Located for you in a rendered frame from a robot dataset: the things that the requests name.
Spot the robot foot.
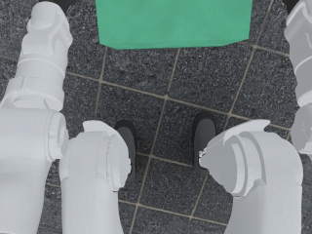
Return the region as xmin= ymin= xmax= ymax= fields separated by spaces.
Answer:
xmin=114 ymin=120 xmax=137 ymax=182
xmin=191 ymin=111 xmax=216 ymax=176

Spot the robot right foot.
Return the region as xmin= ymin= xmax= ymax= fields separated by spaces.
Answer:
xmin=191 ymin=111 xmax=216 ymax=176

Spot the robot left forearm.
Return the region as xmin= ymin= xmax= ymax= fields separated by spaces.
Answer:
xmin=0 ymin=1 xmax=73 ymax=112

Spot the carton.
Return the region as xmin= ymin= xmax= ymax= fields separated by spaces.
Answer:
xmin=95 ymin=0 xmax=253 ymax=50

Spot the robot left upper arm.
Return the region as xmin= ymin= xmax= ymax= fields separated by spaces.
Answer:
xmin=0 ymin=107 xmax=69 ymax=234

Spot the robot right hand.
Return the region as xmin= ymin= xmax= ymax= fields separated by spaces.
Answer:
xmin=283 ymin=0 xmax=299 ymax=14

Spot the robot right forearm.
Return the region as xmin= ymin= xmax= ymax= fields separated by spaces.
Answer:
xmin=284 ymin=0 xmax=312 ymax=107

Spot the robot right upper arm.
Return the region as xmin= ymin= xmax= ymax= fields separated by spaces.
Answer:
xmin=291 ymin=102 xmax=312 ymax=161

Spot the robot left hand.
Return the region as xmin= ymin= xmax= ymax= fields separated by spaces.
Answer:
xmin=39 ymin=0 xmax=81 ymax=16

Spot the robot left foot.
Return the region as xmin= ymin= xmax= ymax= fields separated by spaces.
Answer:
xmin=114 ymin=120 xmax=137 ymax=182

